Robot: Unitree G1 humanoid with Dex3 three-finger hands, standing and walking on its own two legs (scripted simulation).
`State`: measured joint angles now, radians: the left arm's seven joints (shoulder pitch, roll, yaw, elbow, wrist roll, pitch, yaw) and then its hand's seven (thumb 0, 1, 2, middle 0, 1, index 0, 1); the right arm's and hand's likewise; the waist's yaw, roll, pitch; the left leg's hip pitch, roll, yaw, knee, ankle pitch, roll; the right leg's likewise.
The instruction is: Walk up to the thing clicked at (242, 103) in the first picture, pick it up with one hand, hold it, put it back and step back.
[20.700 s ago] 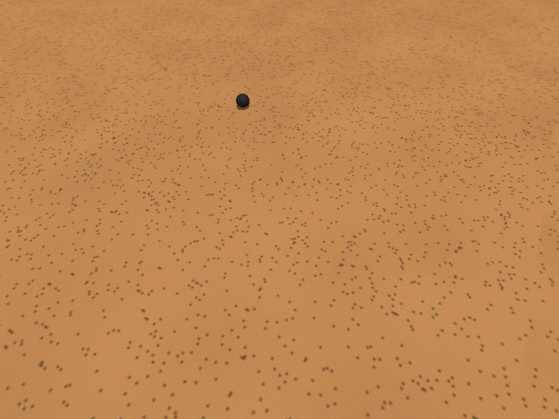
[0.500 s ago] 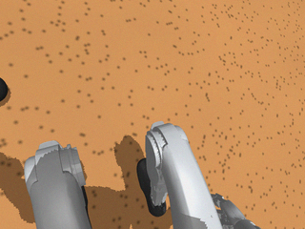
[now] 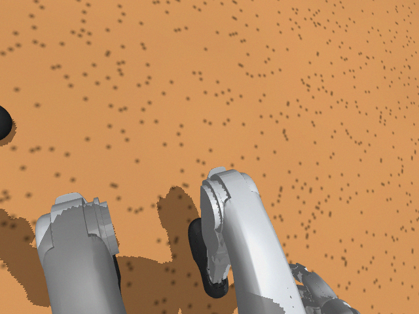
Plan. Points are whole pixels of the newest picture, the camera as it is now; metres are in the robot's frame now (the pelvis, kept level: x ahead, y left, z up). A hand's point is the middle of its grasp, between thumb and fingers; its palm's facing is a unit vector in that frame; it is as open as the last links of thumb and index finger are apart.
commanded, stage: rise first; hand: left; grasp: from above
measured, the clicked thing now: out of the picture +0.48 +0.36 -0.28
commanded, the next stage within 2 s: approach in 1.12 s
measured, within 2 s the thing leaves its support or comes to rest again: neither
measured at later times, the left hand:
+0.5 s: hand out of the picture +0.44 +0.39 -0.16, palm faces -0.45 -0.12 -0.88, open 14.1 cm
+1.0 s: hand out of the picture +0.44 +0.39 -0.15, palm faces -0.45 -0.11 -0.89, open 14.2 cm
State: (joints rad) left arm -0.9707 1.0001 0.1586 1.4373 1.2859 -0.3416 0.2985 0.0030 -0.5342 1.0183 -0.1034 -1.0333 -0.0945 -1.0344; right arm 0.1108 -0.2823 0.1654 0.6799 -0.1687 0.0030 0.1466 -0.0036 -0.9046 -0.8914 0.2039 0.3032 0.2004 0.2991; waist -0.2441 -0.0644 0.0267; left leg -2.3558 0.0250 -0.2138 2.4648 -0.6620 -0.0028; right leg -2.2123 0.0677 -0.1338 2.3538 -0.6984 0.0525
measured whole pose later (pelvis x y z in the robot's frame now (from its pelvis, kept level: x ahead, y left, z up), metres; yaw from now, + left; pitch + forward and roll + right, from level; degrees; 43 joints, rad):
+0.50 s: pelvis +0.00 +0.00 +0.00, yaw +0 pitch +31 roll -12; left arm -0.97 1.00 0.16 1.41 1.28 -0.34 0.27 0.00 -0.55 1.02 -0.10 -1.03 -0.09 -1.04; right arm 0.12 -0.29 0.16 0.67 -0.17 0.00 0.15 0.00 -0.90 -0.89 0.20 0.30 0.20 0.30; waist -0.24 -0.06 0.04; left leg -2.35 0.02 -0.21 2.46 -0.66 0.00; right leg -2.21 0.06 -0.13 2.35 -0.70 0.05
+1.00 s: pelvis +0.00 +0.00 +0.00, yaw +0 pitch +31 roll -12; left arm -0.98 1.00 0.15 1.44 1.27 -0.31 0.29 0.00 -0.56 1.02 -0.09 -1.03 -0.07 -1.03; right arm 0.12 -0.28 0.16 0.67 -0.16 0.00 0.15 0.00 -0.90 -0.89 0.20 0.30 0.20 0.30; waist -0.25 -0.06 0.02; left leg -2.36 0.03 -0.21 2.46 -0.66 0.00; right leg -2.22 0.07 -0.13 2.35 -0.70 0.05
